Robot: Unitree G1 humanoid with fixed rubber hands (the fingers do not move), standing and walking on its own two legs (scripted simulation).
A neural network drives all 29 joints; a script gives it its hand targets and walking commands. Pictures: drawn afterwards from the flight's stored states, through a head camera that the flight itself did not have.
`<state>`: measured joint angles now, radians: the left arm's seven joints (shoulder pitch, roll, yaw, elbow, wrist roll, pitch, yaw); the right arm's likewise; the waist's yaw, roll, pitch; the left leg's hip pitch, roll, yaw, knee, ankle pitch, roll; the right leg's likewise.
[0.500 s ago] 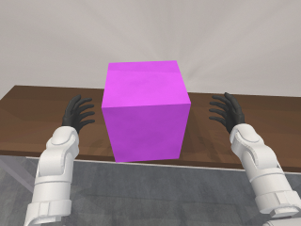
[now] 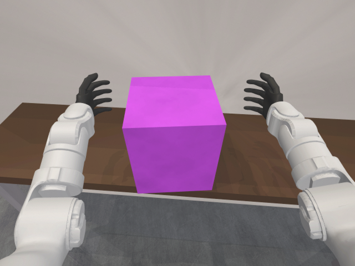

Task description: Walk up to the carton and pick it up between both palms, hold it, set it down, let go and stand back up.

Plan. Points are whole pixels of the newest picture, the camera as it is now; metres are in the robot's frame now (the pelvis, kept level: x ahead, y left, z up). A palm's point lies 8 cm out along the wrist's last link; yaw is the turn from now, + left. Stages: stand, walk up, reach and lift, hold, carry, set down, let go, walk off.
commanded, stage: reach and lift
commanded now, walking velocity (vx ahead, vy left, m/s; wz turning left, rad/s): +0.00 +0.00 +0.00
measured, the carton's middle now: (173, 135) +0.46 +0.02 +0.06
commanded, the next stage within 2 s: none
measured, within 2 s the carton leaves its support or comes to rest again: neither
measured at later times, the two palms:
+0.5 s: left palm (86, 90) +0.46 +0.22 +0.21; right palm (264, 88) +0.46 -0.19 +0.21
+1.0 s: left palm (103, 126) +0.45 +0.20 +0.11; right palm (251, 121) +0.45 -0.18 +0.11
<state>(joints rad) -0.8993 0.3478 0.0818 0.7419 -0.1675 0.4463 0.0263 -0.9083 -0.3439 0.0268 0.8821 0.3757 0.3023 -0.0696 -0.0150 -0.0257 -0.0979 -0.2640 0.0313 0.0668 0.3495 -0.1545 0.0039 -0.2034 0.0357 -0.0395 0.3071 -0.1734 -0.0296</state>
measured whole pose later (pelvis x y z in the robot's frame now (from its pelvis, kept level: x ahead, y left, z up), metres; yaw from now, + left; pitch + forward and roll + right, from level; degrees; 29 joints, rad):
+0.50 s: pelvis +0.00 +0.00 +0.00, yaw +1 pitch +9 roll -1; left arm -1.25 0.39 -0.05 1.24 -0.24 0.25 0.03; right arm -1.23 -0.35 0.06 1.28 0.40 0.23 -0.06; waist -0.02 -0.04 -0.12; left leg -0.37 0.03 0.05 0.36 -0.14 0.00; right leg -0.30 0.04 -0.05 0.30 -0.15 -0.03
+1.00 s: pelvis +0.00 -0.01 -0.01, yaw +0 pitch +16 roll -1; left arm -1.10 0.31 0.01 1.42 -0.17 -0.15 0.02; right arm -1.05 -0.25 0.08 1.32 0.36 -0.09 -0.09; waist -0.01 -0.04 -0.20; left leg -0.55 0.04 0.05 0.41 -0.15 -0.01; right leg -0.49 0.04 -0.05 0.39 -0.18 -0.04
